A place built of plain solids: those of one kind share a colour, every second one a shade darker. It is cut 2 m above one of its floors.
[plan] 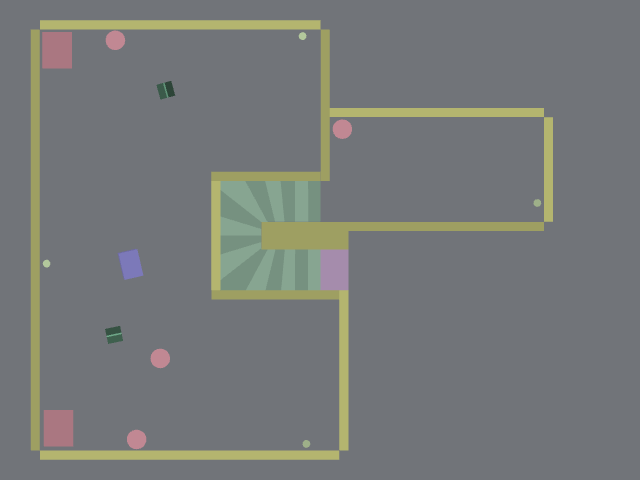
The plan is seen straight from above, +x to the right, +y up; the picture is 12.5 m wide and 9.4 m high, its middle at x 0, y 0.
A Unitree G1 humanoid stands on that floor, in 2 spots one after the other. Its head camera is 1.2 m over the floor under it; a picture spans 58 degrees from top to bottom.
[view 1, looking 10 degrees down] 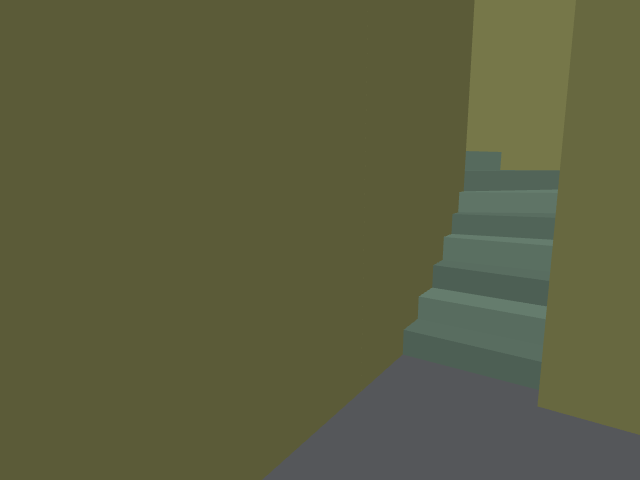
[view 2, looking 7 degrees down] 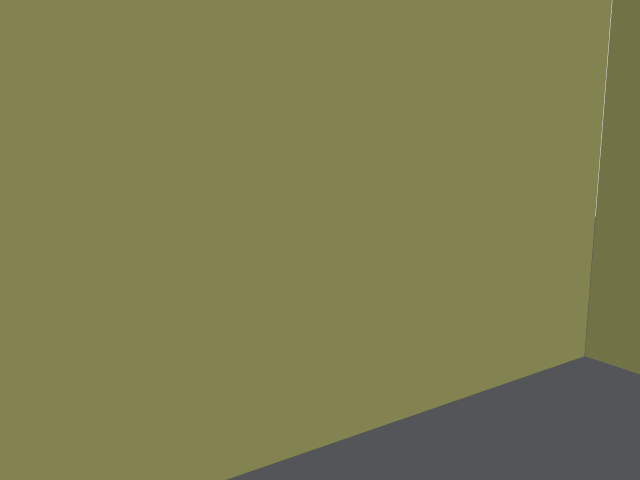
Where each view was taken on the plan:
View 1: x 2.45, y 1.37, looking -146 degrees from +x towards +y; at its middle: wall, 1.84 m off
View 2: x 1.27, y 0.78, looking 60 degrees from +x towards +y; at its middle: wall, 1.89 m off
